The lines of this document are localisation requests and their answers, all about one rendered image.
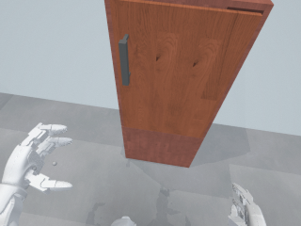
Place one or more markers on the handle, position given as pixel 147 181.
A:
pixel 124 60

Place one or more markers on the right robot hand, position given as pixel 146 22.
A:
pixel 250 213

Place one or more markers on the left robot forearm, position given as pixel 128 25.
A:
pixel 11 204

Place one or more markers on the cupboard door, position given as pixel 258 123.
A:
pixel 181 59

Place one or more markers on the left robot hand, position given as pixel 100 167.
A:
pixel 18 170

